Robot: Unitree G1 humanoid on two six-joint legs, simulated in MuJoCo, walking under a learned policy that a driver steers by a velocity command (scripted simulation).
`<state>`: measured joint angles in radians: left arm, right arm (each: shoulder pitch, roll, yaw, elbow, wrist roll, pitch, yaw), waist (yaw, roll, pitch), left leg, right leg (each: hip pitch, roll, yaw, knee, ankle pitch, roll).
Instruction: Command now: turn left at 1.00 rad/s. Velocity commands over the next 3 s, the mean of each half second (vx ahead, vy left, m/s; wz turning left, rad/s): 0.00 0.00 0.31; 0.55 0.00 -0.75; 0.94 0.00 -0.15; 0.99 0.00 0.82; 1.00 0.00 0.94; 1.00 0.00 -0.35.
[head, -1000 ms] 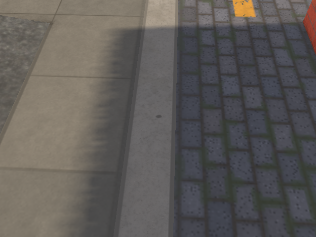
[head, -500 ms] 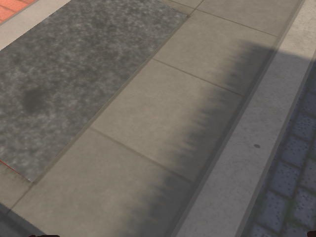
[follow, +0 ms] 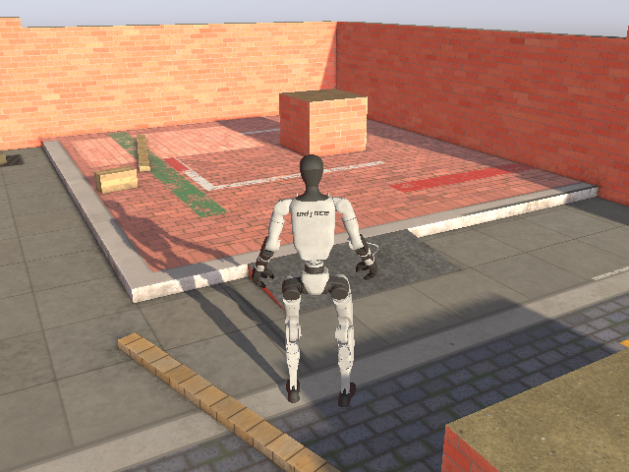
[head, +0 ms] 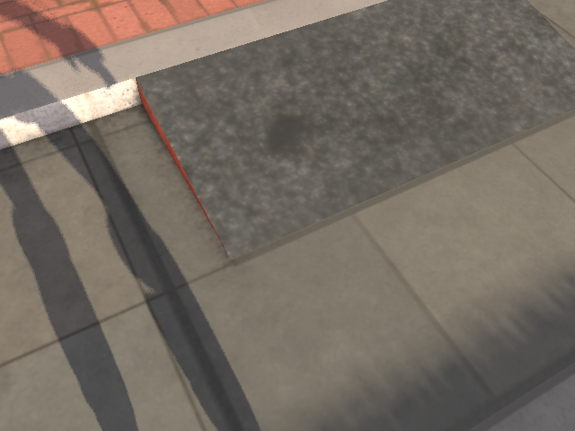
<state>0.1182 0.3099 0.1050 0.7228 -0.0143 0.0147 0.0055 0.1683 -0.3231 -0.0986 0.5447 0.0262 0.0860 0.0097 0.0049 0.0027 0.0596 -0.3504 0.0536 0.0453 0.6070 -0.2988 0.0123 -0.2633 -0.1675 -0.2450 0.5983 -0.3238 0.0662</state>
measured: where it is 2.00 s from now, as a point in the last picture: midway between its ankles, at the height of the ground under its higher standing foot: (445, 231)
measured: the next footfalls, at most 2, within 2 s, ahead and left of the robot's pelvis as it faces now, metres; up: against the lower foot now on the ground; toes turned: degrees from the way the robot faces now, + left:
right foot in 0.42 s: +0.10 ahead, -0.12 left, +0.00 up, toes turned +8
left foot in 0.70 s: +0.07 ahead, +0.14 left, +0.00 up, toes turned -6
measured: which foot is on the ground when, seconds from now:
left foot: down 0.00-0.46, up 0.48-0.68, down 0.70-1.00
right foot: up 0.00-0.40, down 0.42-0.70, up 0.72-1.00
